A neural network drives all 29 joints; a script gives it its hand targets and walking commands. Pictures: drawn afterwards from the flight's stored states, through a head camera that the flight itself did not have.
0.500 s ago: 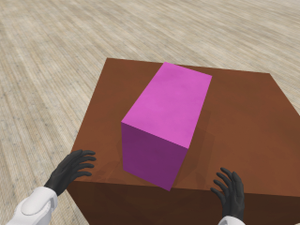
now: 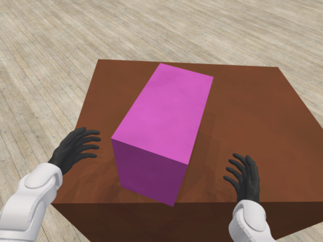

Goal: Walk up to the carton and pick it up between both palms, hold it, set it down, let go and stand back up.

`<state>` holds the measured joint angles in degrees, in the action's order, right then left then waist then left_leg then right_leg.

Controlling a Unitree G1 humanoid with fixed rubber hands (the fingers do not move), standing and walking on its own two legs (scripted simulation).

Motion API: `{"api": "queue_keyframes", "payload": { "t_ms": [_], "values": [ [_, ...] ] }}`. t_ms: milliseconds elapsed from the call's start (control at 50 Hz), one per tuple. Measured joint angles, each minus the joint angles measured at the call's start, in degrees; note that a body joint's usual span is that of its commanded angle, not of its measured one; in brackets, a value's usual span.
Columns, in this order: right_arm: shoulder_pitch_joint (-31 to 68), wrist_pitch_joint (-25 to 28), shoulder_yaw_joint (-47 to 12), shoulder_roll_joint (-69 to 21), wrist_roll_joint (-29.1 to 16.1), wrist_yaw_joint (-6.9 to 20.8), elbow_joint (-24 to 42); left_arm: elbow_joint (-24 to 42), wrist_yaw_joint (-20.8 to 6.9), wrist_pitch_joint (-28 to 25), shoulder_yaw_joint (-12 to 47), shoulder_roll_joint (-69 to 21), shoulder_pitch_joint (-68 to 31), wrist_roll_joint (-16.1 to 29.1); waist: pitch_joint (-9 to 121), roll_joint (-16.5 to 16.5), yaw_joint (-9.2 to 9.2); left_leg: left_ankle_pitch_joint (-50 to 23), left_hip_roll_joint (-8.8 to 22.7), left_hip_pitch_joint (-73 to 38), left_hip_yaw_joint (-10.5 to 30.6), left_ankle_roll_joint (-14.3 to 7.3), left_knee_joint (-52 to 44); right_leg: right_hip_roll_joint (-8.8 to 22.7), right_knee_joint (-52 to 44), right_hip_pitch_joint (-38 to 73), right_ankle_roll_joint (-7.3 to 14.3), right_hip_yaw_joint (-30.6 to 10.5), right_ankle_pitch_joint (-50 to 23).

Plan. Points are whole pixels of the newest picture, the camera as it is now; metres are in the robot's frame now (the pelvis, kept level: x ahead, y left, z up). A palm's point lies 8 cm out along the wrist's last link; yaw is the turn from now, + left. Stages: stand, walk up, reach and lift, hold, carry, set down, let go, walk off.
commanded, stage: reach and lift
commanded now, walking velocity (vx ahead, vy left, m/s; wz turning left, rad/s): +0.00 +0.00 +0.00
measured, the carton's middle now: (166, 132) +0.41 +0.01 +0.02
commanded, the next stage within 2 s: none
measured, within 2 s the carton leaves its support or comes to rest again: neither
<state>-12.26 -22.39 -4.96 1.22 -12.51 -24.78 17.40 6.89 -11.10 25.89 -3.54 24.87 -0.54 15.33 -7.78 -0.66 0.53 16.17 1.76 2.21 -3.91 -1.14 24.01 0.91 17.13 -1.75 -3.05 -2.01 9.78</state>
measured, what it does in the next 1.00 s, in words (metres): stands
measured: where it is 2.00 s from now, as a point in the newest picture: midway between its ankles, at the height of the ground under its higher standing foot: outside the picture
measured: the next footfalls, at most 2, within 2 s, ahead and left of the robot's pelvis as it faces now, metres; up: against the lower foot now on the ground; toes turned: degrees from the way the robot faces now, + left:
none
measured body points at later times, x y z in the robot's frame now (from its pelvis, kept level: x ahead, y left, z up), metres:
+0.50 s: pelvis -0.01 +0.01 +0.00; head +0.02 +0.04 +0.45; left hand +0.35 +0.22 +0.11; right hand +0.29 -0.17 +0.09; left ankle -0.03 +0.10 -0.74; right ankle +0.00 -0.16 -0.74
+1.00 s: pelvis -0.03 +0.01 +0.00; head +0.00 +0.03 +0.45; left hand +0.42 +0.17 +0.14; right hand +0.34 -0.18 +0.13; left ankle -0.03 +0.10 -0.74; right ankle +0.00 -0.16 -0.74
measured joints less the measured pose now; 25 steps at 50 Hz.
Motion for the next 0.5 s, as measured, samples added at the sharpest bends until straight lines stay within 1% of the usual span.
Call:
{"api": "queue_keyframes", "payload": {
  "t_ms": [100, 280, 420, 500],
  "values": [
    [4.29, -0.55, 0.69, 0.15, -0.44, 0.48, -1.16, -1.70, 0.45, 1.15, 0.22, 0.17, -3.10, 0.28, 0.03, -0.32, -0.60, 0.04, -0.20, 1.03, 0.12, -0.22, 0.22, 0.21, -0.09, -0.82, -0.20, 0.15, -0.08],
    [11.14, -2.14, 2.62, -0.13, -1.48, 0.70, -4.32, -1.55, 1.16, 4.58, 0.28, 0.53, -8.70, -0.22, 0.15, -0.60, -1.78, 0.40, -0.31, 1.94, 0.23, -0.58, 0.94, 0.37, -1.02, -0.90, -0.55, 0.34, -0.57],
    [16.05, -3.00, 3.57, 0.92, -2.33, 1.04, -7.55, -4.90, 1.68, 7.18, -0.72, -0.41, -14.21, -1.34, 0.11, -0.80, -2.96, 0.11, -0.66, 2.17, 0.05, -0.94, 0.82, 0.72, -1.49, -1.00, -0.91, 0.22, -1.09],
    [19.15, -3.48, 4.98, 0.74, -2.35, 1.33, -9.10, -7.11, 2.28, 8.11, -0.26, 0.09, -17.76, -0.88, 0.14, -0.86, -3.67, -0.19, -0.81, 3.05, 0.02, -1.09, 1.04, 0.88, -1.24, -1.89, -0.89, 0.24, -1.38]
  ]
}}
